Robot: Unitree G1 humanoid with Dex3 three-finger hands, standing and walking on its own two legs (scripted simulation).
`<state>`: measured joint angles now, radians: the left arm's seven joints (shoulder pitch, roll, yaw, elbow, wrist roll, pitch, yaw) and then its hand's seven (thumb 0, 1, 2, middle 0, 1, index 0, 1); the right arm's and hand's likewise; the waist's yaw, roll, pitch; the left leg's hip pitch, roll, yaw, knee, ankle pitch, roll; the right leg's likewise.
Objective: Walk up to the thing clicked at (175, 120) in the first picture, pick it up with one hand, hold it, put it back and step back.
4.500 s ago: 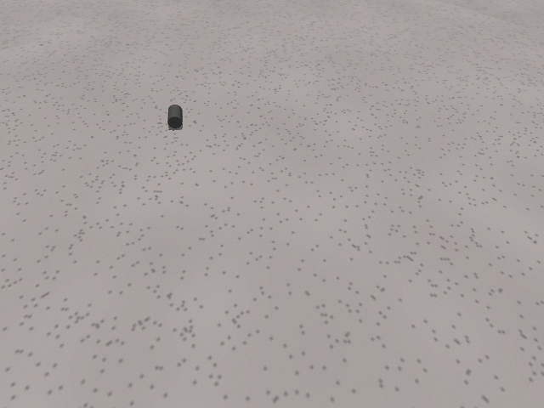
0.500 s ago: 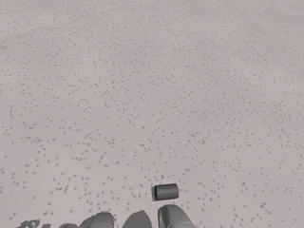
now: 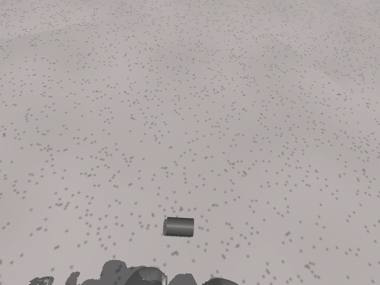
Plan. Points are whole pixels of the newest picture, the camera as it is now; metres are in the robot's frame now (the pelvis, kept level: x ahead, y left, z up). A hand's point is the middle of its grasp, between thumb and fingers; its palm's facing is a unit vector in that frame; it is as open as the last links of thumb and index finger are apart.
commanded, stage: walk up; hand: left
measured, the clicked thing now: (179, 226) +0.42 +0.03 -0.71
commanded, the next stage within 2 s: none
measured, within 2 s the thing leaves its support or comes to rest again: neither
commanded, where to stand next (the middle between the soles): +0.04 -0.24 m, yaw +2 degrees
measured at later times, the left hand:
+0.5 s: hand out of the picture +0.05 +0.04 -0.17, palm faces -0.06 -0.91 -0.40, open 7.4 cm
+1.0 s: hand out of the picture -0.07 +0.01 -0.10, palm faces +0.13 -0.86 -0.49, open 7.4 cm
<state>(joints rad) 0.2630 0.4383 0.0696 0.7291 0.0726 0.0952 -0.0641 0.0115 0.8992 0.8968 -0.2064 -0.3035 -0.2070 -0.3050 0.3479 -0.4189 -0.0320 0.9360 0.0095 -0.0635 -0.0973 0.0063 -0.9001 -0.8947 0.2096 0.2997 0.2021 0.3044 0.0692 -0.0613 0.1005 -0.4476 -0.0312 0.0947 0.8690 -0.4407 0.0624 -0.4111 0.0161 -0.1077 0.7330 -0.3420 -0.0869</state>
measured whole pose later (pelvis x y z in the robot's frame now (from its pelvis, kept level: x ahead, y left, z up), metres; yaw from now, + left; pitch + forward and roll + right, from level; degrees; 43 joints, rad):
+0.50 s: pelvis -0.07 -0.25 -0.04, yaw -1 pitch -3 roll +0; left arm 0.18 0.46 0.10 0.72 0.06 0.07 -0.08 0.01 0.91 0.90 -0.20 -0.30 -0.20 -0.30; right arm 0.24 -0.54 -0.10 0.88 -0.03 -0.01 -0.12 0.01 -0.90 -0.89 0.21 0.30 0.20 0.30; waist 0.02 -0.03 0.16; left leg -0.60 0.15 -0.15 1.18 -0.56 0.04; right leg -0.54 -0.04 0.04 1.05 -0.46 0.05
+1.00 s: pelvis -0.08 -0.30 +0.01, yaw +6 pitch -2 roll +1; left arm 0.30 0.41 0.08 0.90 0.04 -0.04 0.00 0.01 0.90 0.90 -0.21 -0.30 -0.21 -0.30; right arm 0.33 -0.45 -0.07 0.98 -0.02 0.03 0.03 0.01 -0.90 -0.90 0.21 0.30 0.20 0.30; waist 0.05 0.05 0.05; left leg -0.40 0.02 -0.06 0.86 -0.42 0.01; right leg -0.35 -0.08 -0.11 0.63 -0.26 -0.03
